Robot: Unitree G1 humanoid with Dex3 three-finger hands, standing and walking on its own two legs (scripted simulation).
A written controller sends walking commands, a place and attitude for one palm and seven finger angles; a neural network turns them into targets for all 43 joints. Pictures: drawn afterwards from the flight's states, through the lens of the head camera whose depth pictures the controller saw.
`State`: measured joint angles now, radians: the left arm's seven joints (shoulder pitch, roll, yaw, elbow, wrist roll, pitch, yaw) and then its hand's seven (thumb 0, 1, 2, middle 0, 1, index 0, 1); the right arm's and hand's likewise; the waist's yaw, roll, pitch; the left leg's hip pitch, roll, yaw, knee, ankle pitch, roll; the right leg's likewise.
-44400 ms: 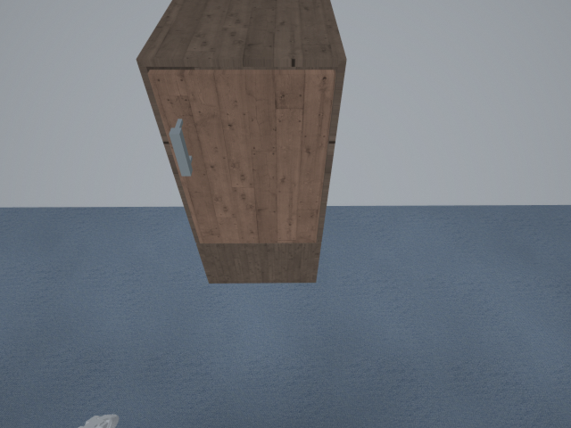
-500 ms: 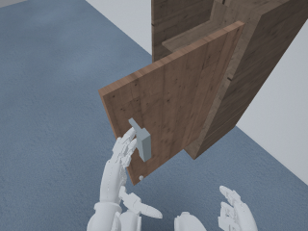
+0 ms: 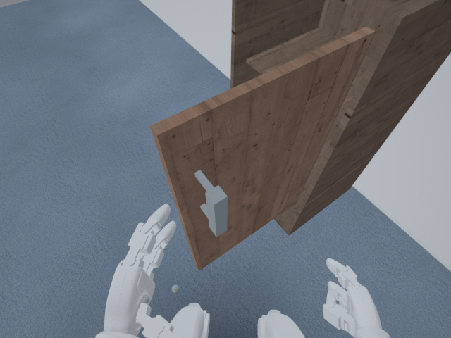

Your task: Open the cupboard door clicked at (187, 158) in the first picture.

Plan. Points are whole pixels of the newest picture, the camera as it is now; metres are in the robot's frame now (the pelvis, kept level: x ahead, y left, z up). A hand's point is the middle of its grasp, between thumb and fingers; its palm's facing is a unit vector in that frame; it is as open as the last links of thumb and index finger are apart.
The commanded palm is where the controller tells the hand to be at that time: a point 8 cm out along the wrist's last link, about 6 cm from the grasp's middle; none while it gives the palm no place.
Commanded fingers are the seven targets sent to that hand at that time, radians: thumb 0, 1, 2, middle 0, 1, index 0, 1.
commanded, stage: slide the hand sideways off the handle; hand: left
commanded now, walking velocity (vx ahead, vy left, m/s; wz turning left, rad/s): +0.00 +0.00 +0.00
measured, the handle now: (210, 204) +0.33 +0.05 +0.06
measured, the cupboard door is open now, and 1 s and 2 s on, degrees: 89 89 89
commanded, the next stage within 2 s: draw the hand back to the body in 0.14 s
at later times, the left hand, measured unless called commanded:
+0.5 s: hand (135, 294) +0.18 +0.13 +0.11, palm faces -0.04 -1.00 -0.04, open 16.3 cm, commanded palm +0.14 +0.18 +0.11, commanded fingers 0.00 -0.50 0.30 -0.15 -0.30 -0.15 -0.30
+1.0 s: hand (44, 272) +0.18 +0.20 +0.17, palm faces +0.20 -0.92 -0.34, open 14.3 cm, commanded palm +0.15 +0.25 +0.21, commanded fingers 0.00 0.17 0.58 -0.17 -0.30 -0.17 -0.30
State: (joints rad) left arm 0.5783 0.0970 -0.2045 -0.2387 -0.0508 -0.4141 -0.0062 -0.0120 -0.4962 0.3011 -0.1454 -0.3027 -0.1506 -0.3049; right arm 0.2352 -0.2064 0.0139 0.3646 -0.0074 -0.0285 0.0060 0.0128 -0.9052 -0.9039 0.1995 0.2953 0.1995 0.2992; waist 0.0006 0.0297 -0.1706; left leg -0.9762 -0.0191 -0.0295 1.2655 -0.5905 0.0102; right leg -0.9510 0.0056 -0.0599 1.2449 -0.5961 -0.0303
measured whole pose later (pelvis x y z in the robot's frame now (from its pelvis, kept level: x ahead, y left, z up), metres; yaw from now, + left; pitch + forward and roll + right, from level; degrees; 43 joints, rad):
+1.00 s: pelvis +0.02 +0.01 +0.08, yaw +0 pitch +4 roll -1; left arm 0.69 0.31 0.08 -0.49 -0.05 0.00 0.11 -0.01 -0.15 0.45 -0.16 -0.30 -0.17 -0.30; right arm 0.30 -0.21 0.05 0.42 0.03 -0.03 -0.13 0.01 -0.90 -0.90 0.20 0.30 0.20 0.30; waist 0.03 0.06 -0.12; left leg -0.46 -0.01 -0.02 0.83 -0.44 0.03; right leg -0.43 0.02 -0.04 0.78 -0.42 -0.01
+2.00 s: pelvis +0.02 +0.00 +0.11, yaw -2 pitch -4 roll -1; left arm 0.47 0.34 0.35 -0.40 -0.07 -0.08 0.11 0.02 0.89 0.90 -0.21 -0.30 -0.21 -0.30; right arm 0.20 -0.23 0.03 0.62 0.01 -0.09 -0.08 0.01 -0.90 -0.90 0.20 0.30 0.20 0.30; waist 0.06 0.07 0.01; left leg -0.11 0.00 0.00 0.45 -0.27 0.01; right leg -0.09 0.03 -0.01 0.41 -0.25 -0.02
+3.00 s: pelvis -0.10 +0.04 +0.09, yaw +1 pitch +0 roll -3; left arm 0.54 0.43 0.41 -0.56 -0.03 -0.23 0.15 0.01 0.89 0.90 -0.21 -0.30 -0.21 -0.31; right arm 0.17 -0.22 -0.01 0.62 0.00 -0.05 -0.06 0.01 -0.90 -0.90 0.20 0.30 0.20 0.30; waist -0.02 -0.01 0.05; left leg -0.49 -0.02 -0.01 0.65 -0.27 0.02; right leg -0.37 0.05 0.05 0.55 -0.19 0.03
